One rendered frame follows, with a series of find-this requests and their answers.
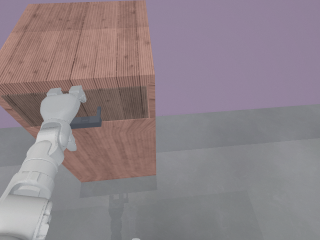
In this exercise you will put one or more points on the drawer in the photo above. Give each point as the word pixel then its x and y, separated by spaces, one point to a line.
pixel 117 103

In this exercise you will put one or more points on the robot left upper arm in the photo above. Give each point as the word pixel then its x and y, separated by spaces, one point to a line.
pixel 24 217

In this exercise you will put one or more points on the handle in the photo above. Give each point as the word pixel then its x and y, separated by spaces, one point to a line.
pixel 87 121

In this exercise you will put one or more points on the robot left forearm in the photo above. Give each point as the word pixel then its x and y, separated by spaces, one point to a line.
pixel 37 173

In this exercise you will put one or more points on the cabinet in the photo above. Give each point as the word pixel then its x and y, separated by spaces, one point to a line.
pixel 96 45

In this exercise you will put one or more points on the left robot hand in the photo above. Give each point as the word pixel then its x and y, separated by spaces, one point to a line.
pixel 63 107

